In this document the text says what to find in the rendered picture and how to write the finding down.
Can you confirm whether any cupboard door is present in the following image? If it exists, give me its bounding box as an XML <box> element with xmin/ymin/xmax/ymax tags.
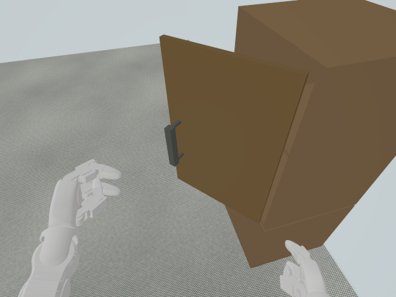
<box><xmin>159</xmin><ymin>35</ymin><xmax>309</xmax><ymax>224</ymax></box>

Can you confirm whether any robot left hand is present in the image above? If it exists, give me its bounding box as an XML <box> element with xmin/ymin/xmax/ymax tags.
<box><xmin>48</xmin><ymin>159</ymin><xmax>121</xmax><ymax>229</ymax></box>

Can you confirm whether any robot right hand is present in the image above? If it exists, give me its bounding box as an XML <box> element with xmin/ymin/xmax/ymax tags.
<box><xmin>280</xmin><ymin>240</ymin><xmax>328</xmax><ymax>297</ymax></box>

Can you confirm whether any robot left forearm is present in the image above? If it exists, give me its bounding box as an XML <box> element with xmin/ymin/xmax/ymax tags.
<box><xmin>18</xmin><ymin>226</ymin><xmax>79</xmax><ymax>297</ymax></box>

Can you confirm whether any handle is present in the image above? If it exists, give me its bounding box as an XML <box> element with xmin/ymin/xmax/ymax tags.
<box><xmin>164</xmin><ymin>120</ymin><xmax>184</xmax><ymax>166</ymax></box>

